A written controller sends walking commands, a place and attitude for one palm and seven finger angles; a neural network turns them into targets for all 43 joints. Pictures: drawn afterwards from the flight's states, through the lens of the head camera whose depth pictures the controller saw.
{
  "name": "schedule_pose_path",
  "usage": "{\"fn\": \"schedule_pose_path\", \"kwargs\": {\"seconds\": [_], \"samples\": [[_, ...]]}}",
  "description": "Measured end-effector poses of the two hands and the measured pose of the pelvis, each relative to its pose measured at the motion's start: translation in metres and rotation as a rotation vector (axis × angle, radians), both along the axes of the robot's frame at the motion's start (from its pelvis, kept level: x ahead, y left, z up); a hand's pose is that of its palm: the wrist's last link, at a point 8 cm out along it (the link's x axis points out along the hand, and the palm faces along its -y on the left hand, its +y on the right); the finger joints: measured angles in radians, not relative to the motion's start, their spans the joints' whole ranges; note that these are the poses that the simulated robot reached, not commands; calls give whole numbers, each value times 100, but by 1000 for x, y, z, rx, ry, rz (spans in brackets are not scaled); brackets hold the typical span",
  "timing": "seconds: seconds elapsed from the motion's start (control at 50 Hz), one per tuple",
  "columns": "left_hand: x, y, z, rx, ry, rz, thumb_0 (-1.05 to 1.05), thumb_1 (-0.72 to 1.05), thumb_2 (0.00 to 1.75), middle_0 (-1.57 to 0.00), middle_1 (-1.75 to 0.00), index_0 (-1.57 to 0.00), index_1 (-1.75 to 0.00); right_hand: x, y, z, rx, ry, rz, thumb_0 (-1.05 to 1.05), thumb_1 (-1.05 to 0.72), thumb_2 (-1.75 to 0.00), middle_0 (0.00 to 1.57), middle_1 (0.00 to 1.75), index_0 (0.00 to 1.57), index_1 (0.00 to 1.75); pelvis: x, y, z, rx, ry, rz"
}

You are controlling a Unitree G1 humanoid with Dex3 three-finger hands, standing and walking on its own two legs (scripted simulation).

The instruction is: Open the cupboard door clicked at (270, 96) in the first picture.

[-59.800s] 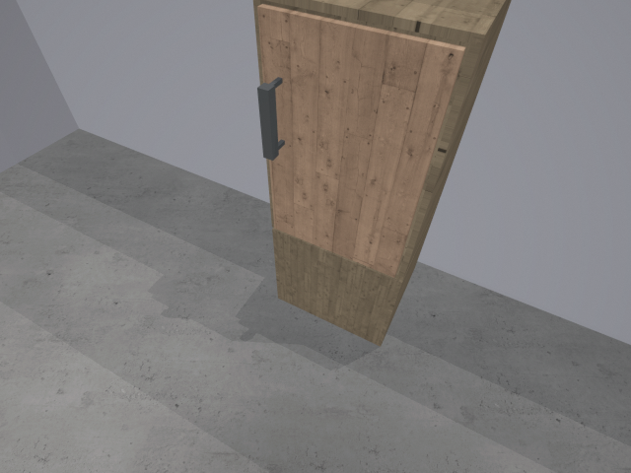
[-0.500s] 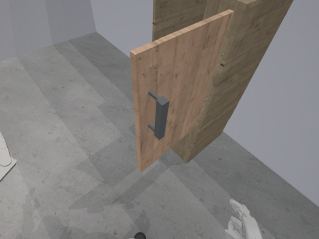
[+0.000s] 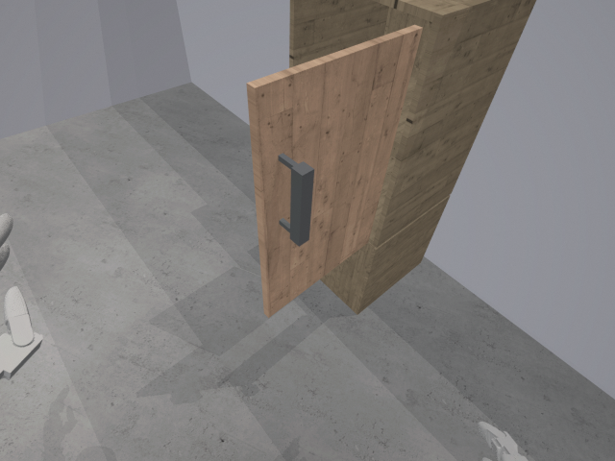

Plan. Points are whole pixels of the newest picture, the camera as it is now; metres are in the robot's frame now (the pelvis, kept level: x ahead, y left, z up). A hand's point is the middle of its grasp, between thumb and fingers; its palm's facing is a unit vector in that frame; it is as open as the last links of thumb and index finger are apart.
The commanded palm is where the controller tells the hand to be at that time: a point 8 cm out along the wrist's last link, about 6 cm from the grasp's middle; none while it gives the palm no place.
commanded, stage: stop stepping back and stand still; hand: left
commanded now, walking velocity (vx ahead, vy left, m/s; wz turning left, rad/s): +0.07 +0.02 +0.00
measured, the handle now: (292, 200) +0.51 +0.07 +0.04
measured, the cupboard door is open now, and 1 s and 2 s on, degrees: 92 92 92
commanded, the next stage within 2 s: let the arm hang, fingers relaxed in 0.46 s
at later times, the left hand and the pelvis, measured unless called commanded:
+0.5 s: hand (1, 382) +0.15 +0.28 +0.15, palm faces +0.47 -0.78 -0.41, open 7.4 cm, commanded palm +0.09 +0.32 +0.18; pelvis -0.04 +0.01 -0.01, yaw +1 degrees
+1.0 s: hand out of the picture -0.03 +0.19 -0.17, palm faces +0.10 -0.97 -0.22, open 6.9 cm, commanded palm none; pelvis -0.04 +0.00 +0.00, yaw +4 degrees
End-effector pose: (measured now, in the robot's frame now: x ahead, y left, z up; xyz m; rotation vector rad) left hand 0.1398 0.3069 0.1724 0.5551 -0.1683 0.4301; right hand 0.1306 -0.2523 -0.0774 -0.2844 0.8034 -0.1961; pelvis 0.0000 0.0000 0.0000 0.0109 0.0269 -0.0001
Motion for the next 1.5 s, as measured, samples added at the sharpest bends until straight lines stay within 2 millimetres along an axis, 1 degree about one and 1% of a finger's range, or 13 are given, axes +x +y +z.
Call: {"fn": "schedule_pose_path", "kwargs": {"seconds": [0.1,0.3,0.44,0.58,0.62,0.66,0.7,0.78,0.84,0.98,1.14,1.28,1.5], "samples": [[3,13,-9,-62,-55,29,1,89,90,-21,-31,-21,-30,-6,14,-5,-12,-13,14,1,-90,-90,20,30,20,30,-13,13,-5,-14,-23,33],[-24,0,15,52,-46,-79,1,89,90,-21,-31,-21,-30,-12,56,7,123,-140,83,1,-90,-90,20,30,20,30,-41,9,-1,-18,-41,18],[-42,6,-1,-19,-30,6,1,89,90,-21,-31,-21,-30,-25,42,-7,86,-76,76,1,-90,-90,20,30,21,30,-45,9,-5,-34,-46,20],[-24,14,-17,-54,-21,5,1,89,90,-21,-31,-21,-30,-32,26,-9,37,-44,46,1,-90,-90,20,30,20,30,-38,16,-6,-23,-53,33],[-7,17,-55,-107,147,4,0,90,90,-20,-30,-20,-30,-33,21,-22,56,10,66,1,-90,-90,20,30,20,30,-39,17,-7,-20,-28,53],[2,14,-113,-212,383,30,0,90,90,-20,-30,-20,-30,-37,18,-36,70,79,70,1,-90,-90,20,30,20,30,-40,16,-10,-8,-16,65],[-5,-1,-176,-311,621,48,0,91,90,-19,-30,-19,-30,-44,16,-49,89,136,62,1,-90,-90,20,30,20,30,-41,13,-14,8,-17,64],[-61,-55,-274,-504,1057,45,0,91,90,-19,-30,-19,-30,-70,16,-58,114,254,18,1,-91,-90,20,30,20,30,-39,8,-11,0,-38,64],[-109,-88,-309,-644,1239,88,0,94,90,-20,-30,-20,-30,-95,17,-59,110,358,-9,1,-91,-90,20,30,20,30,-37,4,-8,-3,-49,64],[-174,-71,-315,-666,1382,245,-4,100,90,-20,-30,-21,-30,-147,24,-66,122,575,-26,1,-91,-90,20,30,20,30,-39,-2,-1,-20,-51,79],[-226,-67,-306,-654,1515,337,-1,94,90,-20,-30,-20,-30,-170,35,-74,167,626,-48,1,-91,-90,20,30,20,30,-41,0,2,-16,-65,70],[-232,-79,-308,-676,1516,326,0,92,90,-19,-30,-20,-30,-172,40,-77,187,616,-46,0,-91,-90,20,30,20,30,-44,1,2,-12,-73,67],[-209,-99,-316,-717,1461,249,0,91,90,-20,-30,-20,-30,-172,41,-74,179,596,-54,0,-91,-90,20,30,20,30,-47,0,1,-11,-71,68]]}}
